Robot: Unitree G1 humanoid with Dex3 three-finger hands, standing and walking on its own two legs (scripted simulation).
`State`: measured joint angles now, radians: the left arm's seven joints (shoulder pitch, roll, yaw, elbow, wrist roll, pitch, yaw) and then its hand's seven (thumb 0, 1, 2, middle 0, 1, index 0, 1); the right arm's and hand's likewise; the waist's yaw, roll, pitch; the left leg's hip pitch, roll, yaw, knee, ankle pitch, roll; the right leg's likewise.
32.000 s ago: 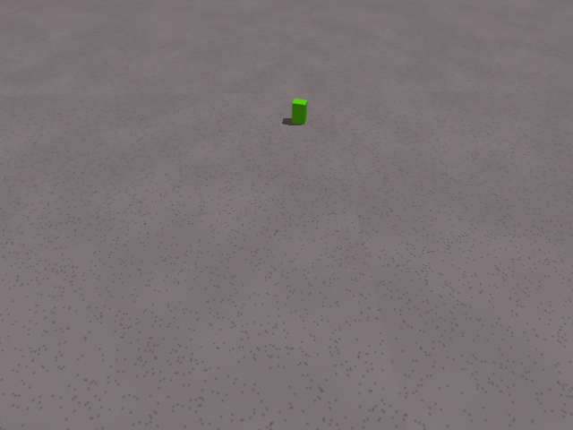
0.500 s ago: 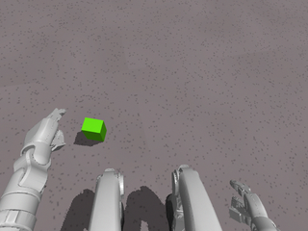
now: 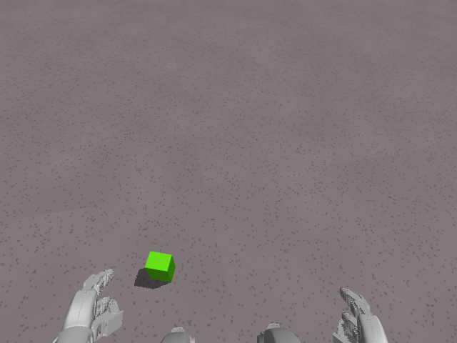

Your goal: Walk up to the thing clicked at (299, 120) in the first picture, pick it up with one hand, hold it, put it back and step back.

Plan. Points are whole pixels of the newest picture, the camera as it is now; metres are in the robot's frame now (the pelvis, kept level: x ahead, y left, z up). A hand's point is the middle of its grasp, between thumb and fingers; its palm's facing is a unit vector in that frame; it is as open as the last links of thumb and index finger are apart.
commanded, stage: home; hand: left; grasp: from the side
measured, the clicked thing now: (161, 267) +0.47 +0.21 -0.62
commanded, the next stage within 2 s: stand in 1.80 s
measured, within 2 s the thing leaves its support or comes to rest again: neither
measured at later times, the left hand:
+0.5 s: hand (108, 334) +0.18 +0.18 -0.02, palm faces +0.07 -0.98 -0.19, open 7.4 cm
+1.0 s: hand (111, 338) +0.17 +0.17 -0.02, palm faces +0.06 -0.98 -0.19, open 7.4 cm
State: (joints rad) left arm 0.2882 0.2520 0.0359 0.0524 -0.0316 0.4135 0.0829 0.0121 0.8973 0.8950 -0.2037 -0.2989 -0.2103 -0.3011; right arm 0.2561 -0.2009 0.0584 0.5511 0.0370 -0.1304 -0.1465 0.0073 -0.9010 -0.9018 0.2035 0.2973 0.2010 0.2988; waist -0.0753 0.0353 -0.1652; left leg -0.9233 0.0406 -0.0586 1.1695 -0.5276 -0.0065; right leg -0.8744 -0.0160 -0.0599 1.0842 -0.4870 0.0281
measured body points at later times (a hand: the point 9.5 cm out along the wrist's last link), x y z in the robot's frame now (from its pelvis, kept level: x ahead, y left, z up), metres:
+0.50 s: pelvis +0.02 +0.00 +0.03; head +0.04 +0.01 +0.48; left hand +0.17 +0.23 -0.01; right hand +0.20 -0.24 -0.02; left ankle +0.02 +0.12 -0.65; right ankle +0.02 -0.14 -0.65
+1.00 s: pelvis +0.02 -0.01 +0.03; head +0.03 +0.00 +0.48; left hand +0.17 +0.23 +0.00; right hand +0.17 -0.25 -0.04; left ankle +0.02 +0.12 -0.65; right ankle +0.02 -0.14 -0.65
